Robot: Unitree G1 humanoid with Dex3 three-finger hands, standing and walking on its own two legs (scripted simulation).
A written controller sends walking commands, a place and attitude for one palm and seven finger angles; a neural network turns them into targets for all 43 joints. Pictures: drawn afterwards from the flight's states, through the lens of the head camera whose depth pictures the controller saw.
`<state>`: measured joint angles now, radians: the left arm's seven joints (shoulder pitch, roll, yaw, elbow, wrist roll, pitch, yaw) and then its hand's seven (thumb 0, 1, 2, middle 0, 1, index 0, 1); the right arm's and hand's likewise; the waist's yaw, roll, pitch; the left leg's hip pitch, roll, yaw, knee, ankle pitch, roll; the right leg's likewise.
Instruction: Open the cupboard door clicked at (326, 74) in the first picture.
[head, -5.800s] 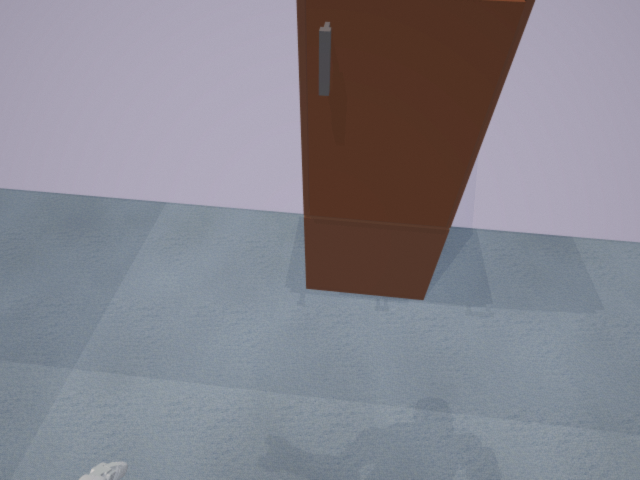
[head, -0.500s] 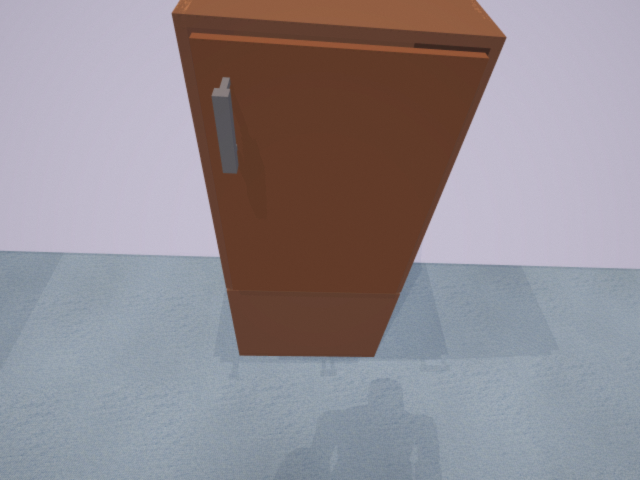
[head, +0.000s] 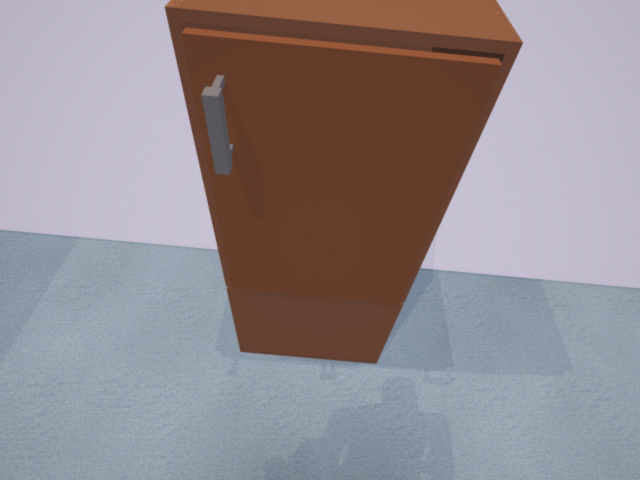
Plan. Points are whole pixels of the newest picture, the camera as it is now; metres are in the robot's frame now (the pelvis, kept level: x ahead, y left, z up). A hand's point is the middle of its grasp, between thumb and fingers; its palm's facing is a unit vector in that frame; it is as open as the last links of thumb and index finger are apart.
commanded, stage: come to a stop and stand still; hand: left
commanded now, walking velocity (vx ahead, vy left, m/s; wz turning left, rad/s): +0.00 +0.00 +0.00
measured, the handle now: (221, 126) +0.53 +0.20 +0.14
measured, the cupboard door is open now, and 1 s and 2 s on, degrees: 0 0 0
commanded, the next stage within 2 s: look again from close up in 0.54 s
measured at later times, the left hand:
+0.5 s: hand out of the picture -0.03 +0.15 -0.17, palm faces +0.02 -0.99 -0.15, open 7.3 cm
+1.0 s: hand out of the picture +0.01 +0.17 -0.16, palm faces +0.00 -0.97 -0.23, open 7.3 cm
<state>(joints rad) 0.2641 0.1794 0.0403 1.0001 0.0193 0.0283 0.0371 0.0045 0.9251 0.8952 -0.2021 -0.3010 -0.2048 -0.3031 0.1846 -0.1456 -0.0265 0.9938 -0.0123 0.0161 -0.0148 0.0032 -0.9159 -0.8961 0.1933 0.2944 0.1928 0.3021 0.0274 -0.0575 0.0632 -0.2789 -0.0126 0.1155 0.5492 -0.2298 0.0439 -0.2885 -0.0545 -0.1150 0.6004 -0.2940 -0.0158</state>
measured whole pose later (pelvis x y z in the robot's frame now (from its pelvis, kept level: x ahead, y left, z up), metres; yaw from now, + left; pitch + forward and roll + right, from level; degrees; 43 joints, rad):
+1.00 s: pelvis -0.01 +0.00 +0.00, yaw -1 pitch -1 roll +0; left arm 0.31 0.14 -0.01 1.04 0.02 -0.02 0.05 0.00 0.91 0.90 -0.20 -0.30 -0.20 -0.30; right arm 0.33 -0.15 0.01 1.08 -0.02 0.00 -0.01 0.03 -0.93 -0.90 0.20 0.29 0.20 0.30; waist -0.02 0.04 0.00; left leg -0.29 0.00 0.12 0.52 -0.22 0.05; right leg -0.19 -0.04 -0.04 0.55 -0.34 0.01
